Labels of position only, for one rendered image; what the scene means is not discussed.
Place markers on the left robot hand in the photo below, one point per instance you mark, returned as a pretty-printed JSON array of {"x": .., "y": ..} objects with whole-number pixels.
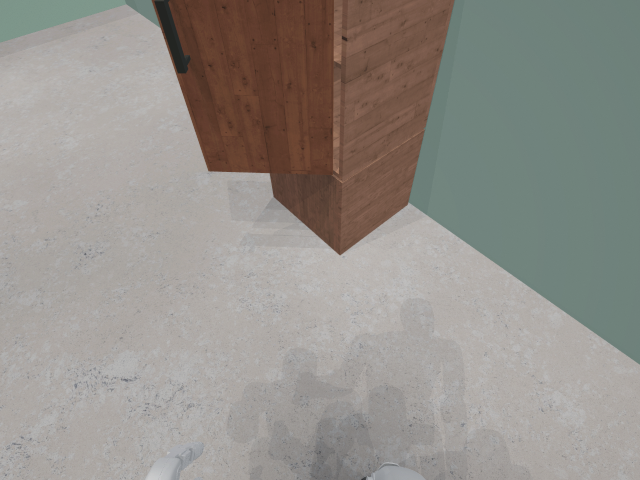
[{"x": 177, "y": 459}]

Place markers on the right robot shin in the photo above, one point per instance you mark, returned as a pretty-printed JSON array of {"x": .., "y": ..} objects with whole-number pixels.
[{"x": 387, "y": 464}]

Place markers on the cupboard door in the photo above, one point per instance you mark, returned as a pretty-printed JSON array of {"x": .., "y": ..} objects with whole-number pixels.
[{"x": 260, "y": 83}]

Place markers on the handle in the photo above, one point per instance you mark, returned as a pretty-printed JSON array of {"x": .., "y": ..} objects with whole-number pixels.
[{"x": 170, "y": 31}]

